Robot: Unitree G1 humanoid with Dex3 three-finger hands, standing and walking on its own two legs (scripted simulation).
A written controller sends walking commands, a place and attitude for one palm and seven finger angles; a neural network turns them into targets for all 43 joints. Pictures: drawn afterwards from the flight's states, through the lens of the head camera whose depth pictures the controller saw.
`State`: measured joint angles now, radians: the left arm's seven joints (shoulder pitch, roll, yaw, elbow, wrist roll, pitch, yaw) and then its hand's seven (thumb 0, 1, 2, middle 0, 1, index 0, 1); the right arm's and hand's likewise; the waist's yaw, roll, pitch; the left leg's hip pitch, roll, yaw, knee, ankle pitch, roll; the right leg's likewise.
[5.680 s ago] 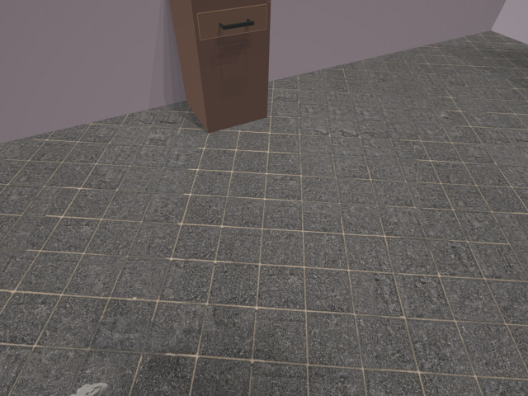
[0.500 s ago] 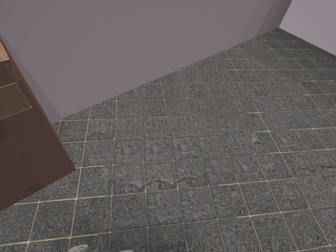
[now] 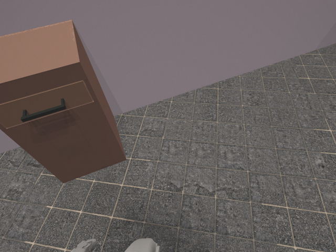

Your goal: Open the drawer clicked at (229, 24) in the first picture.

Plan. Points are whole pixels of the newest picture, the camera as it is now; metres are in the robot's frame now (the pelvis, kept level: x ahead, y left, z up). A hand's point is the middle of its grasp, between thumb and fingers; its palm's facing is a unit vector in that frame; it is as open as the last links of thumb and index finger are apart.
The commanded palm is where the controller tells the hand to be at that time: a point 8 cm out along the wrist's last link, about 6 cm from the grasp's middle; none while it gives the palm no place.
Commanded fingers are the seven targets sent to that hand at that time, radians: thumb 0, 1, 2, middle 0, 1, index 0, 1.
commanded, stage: turn to face it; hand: left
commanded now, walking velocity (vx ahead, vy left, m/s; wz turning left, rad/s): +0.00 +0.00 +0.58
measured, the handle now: (43, 109) +0.66 +0.58 -0.12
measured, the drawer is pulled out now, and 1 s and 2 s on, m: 0.00 0.00 0.00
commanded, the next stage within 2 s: take the last steps up to it in 0.50 s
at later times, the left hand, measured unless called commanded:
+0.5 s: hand out of the picture -0.04 +0.26 -0.18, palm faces +0.29 -0.92 -0.25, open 7.4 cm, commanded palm none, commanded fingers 0.00 0.90 0.90 -0.20 -0.30 -0.20 -0.30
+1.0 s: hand out of the picture -0.04 +0.18 -0.15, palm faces +0.39 -0.89 -0.23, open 7.3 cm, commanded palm none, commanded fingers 0.00 0.90 0.90 -0.20 -0.30 -0.20 -0.30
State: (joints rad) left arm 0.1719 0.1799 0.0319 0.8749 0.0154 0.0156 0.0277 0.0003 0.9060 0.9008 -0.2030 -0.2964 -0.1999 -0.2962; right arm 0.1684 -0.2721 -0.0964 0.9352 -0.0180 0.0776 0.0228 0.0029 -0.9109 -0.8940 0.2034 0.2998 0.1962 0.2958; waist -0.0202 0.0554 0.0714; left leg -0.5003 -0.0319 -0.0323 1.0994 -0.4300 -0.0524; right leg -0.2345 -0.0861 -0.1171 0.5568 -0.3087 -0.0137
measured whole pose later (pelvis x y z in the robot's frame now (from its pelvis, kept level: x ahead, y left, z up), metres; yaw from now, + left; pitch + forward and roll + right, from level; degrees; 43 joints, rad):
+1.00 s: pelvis +0.03 +0.02 +0.01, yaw +20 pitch -1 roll +2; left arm 0.38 0.12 0.02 1.05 0.02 -0.04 0.02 0.00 0.91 0.90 -0.20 -0.30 -0.20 -0.30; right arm 0.28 -0.23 -0.07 1.05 -0.03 0.03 0.03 0.00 -0.91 -0.89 0.20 0.30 0.19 0.30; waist 0.00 0.04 0.02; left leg -0.52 0.06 0.00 1.07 -0.20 -0.03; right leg -0.05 -0.06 -0.15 0.36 -0.30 -0.01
